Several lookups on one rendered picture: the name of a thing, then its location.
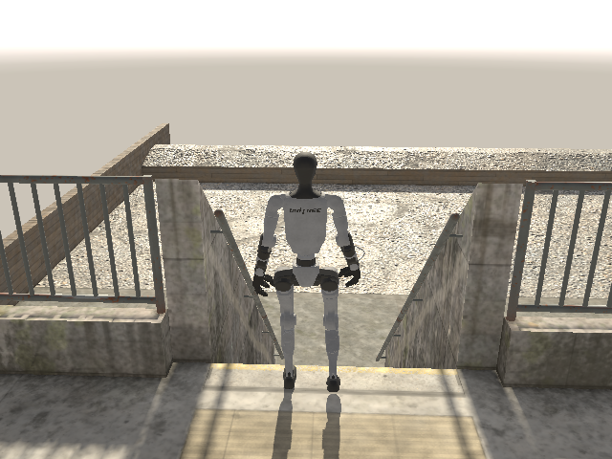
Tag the robot right hand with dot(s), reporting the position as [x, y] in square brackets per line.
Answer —
[347, 272]

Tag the right robot shin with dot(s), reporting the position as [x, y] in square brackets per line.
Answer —
[332, 347]

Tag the robot left thigh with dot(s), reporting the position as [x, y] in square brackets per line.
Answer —
[284, 285]

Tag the robot left forearm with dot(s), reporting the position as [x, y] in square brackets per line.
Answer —
[262, 258]

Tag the robot left upper arm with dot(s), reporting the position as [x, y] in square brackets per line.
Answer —
[275, 203]

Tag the robot left hand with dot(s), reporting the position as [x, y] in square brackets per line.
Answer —
[259, 280]

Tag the robot right upper arm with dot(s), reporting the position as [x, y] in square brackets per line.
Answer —
[335, 203]

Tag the robot right forearm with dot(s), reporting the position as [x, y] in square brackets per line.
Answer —
[350, 254]

